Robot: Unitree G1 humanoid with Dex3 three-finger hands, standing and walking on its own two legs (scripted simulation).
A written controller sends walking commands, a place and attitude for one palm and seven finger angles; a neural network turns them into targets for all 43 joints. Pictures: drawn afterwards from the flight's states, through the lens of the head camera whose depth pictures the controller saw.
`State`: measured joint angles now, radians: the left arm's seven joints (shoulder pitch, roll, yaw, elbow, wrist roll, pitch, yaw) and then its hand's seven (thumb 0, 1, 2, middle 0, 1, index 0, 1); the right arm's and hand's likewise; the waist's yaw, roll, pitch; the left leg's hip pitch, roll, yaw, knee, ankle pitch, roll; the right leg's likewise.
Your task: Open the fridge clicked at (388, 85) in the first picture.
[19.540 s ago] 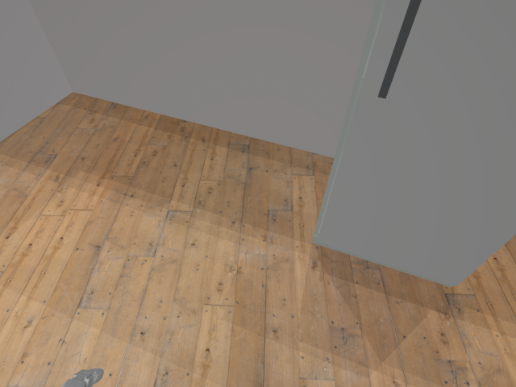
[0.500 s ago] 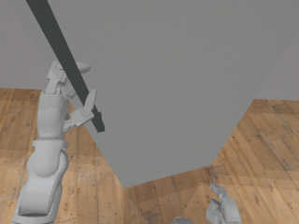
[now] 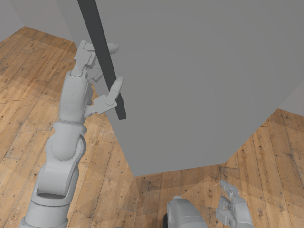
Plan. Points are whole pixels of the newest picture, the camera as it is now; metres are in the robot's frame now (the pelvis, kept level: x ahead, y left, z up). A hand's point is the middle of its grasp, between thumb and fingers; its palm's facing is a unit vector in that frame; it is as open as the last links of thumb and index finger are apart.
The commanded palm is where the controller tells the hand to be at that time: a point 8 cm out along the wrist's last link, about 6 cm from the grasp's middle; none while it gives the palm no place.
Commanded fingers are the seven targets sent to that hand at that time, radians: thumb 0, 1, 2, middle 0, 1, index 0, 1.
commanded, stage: walk backward, drawing the door open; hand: left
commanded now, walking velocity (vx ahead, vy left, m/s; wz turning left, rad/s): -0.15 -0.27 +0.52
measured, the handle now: (101, 40) +0.39 +0.07 +0.28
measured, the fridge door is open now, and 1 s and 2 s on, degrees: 34 67 73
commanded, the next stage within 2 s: stop walking and hold the door back in 1.06 s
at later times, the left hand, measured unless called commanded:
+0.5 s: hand (152, 175) +0.19 +0.00 +0.20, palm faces +0.29 -0.93 -0.23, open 7.5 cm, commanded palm +0.15 +0.04 +0.20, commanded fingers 0.00 0.90 0.90 -0.45 -1.40 -0.45 -1.40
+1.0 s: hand out of the picture +0.09 -0.10 +0.20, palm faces +0.70 -0.69 -0.21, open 7.2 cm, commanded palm +0.03 -0.08 +0.20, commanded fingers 0.00 0.90 0.90 -0.45 -1.40 -0.45 -1.40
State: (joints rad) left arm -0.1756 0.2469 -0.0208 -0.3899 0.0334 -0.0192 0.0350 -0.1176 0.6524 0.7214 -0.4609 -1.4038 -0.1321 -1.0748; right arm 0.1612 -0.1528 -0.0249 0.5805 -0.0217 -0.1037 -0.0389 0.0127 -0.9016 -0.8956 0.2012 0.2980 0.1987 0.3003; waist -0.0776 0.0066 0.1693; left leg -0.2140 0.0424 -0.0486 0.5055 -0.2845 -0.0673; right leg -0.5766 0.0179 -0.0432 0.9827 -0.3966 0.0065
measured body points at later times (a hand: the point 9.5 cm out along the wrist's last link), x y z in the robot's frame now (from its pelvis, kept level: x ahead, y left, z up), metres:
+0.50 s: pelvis -0.06 -0.20 +0.00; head +0.00 -0.17 +0.44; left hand +0.17 +0.04 +0.21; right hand +0.20 -0.35 -0.08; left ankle -0.11 -0.08 -0.73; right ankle +0.03 -0.25 -0.68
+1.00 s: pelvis -0.04 -0.40 +0.00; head +0.00 -0.33 +0.44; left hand +0.05 -0.06 +0.21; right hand +0.25 -0.46 -0.09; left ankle -0.08 -0.28 -0.73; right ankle +0.07 -0.47 -0.66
